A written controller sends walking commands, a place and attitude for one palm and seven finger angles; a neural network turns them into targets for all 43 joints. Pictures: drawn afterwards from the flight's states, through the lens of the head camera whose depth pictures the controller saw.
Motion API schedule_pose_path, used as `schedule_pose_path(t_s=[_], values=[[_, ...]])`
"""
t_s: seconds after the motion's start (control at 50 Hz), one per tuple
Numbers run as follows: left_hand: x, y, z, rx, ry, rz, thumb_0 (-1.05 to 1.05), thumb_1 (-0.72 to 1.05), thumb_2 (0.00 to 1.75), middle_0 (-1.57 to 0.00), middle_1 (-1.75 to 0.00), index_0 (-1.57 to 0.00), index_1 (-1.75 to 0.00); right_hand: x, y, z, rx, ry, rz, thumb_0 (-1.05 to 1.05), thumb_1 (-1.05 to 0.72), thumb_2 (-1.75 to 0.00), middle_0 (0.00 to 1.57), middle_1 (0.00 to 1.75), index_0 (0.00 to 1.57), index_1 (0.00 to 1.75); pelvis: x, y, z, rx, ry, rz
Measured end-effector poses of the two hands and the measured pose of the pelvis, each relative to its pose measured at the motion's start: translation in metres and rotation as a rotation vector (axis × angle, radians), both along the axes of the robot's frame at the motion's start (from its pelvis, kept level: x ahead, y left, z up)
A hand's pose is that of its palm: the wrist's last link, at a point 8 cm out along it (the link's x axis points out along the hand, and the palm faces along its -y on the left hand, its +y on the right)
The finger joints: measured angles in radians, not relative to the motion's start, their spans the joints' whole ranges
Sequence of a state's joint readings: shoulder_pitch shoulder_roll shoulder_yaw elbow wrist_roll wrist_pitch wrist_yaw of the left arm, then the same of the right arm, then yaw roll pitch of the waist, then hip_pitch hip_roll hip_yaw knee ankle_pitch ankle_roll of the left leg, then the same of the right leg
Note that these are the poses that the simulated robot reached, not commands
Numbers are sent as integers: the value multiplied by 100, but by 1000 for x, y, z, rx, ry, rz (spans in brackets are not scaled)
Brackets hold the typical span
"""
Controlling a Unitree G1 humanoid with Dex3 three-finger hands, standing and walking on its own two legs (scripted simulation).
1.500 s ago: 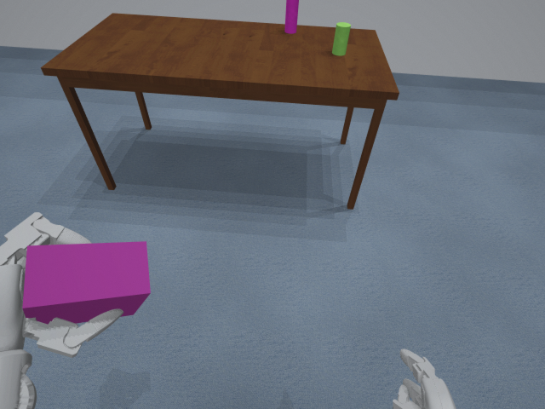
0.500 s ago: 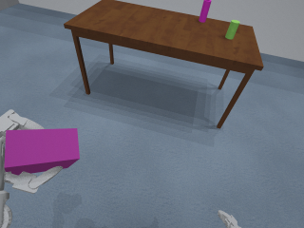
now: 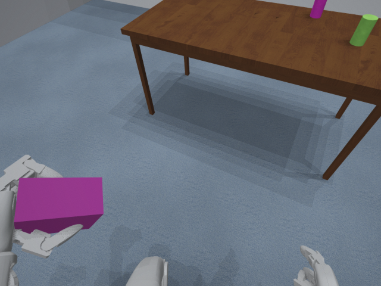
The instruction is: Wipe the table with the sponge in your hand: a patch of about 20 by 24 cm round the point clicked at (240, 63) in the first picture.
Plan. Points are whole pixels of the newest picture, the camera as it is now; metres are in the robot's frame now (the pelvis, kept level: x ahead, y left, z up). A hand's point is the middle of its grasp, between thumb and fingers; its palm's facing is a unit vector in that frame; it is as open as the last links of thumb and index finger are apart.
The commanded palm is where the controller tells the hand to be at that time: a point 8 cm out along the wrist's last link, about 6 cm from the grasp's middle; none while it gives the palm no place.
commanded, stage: walk to a spot facing it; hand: left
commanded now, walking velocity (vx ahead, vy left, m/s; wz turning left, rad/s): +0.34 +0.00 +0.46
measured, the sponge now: (71, 206) +0.22 +0.20 +0.13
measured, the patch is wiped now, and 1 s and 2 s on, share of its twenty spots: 0.00 0.00 0.00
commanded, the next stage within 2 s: none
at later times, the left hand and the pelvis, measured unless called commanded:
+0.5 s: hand (67, 121) +0.36 +0.24 +0.18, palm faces +0.47 -0.75 -0.47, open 10.2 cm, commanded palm +0.29 +0.28 +0.17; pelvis +0.18 -0.02 -0.01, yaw +9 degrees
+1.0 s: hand (81, 90) +0.45 +0.24 +0.18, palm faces +0.66 -0.56 -0.51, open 10.2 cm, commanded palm +0.37 +0.27 +0.17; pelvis +0.34 -0.05 -0.01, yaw +25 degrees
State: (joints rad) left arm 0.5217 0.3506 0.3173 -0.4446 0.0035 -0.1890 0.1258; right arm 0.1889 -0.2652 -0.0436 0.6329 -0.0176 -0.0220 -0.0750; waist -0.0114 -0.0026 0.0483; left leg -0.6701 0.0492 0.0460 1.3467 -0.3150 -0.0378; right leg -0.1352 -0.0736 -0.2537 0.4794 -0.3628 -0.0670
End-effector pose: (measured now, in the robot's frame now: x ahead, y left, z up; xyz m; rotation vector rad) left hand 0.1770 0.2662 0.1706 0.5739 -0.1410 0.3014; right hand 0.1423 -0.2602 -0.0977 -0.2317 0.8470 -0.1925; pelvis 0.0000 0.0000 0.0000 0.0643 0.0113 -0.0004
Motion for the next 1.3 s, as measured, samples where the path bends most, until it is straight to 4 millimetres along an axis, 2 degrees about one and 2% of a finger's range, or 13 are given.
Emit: schedule_pose_path(t_s=[0.16,0.3,0.38,0.44,0.58,0.72,0.78,0.86,1.0,1.06,1.14,1.2,1.3], values=[[42,1,26,80,-86,59,0,-49,99,-73,-134,-73,-135,75,4,-2,25,6,66,1,-91,-90,19,30,20,30,54,-8,-1,29,10,49],[100,18,9,57,-173,71,0,-49,99,-73,-134,-73,-135,151,37,-14,73,-93,67,1,-91,-90,19,30,20,30,119,3,-28,3,-13,46],[138,20,4,12,-197,53,0,-49,99,-73,-134,-73,-135,182,59,-5,118,-102,134,1,-91,-90,20,30,20,30,138,-8,-24,-15,-35,118],[145,15,14,17,-205,48,0,-49,99,-73,-135,-73,-135,200,64,5,130,-101,164,1,-91,-90,20,30,20,30,156,-16,-16,-45,-22,137],[139,-5,39,76,-199,151,0,-49,99,-73,-135,-73,-135,246,44,5,113,-39,246,1,-90,-90,20,30,21,30,212,-39,-2,-106,3,201],[174,-21,4,14,-171,360,0,-49,99,-73,-135,-73,-135,325,9,-30,63,7,344,1,-91,-90,20,30,20,30,264,-72,-22,-80,-18,319],[191,-27,-8,-49,-107,386,0,-49,99,-73,-135,-73,-135,360,2,-24,28,12,373,2,-91,-90,20,30,20,30,280,-75,-16,-52,-25,350],[206,-31,0,-6,-43,352,0,-49,99,-73,-135,-73,-135,404,4,-1,4,-28,385,2,-91,-90,20,30,20,30,302,-76,-6,-28,-15,381],[219,-6,32,113,-170,363,0,-49,100,-73,-135,-73,-135,467,41,20,-39,-93,455,1,-91,-90,19,30,20,30,342,-55,-11,-16,15,437],[224,15,24,116,-232,390,0,-49,100,-73,-135,-73,-135,489,65,13,-24,-145,449,1,-91,-90,19,30,20,30,354,-38,-27,-36,-6,449],[234,36,13,84,-213,439,0,-49,100,-73,-135,-73,-135,494,104,11,66,-111,510,1,-91,-90,19,30,20,30,367,-40,-22,-57,-32,503],[233,32,14,50,-196,467,0,-49,100,-73,-135,-73,-135,494,123,14,114,-82,573,1,-91,-90,20,30,20,30,379,-44,-14,-76,-32,545],[219,0,33,66,-169,501,0,-49,100,-72,-135,-73,-135,502,137,10,151,-37,680,1,-91,-90,20,30,20,30,403,-51,-7,-98,-25,620]])
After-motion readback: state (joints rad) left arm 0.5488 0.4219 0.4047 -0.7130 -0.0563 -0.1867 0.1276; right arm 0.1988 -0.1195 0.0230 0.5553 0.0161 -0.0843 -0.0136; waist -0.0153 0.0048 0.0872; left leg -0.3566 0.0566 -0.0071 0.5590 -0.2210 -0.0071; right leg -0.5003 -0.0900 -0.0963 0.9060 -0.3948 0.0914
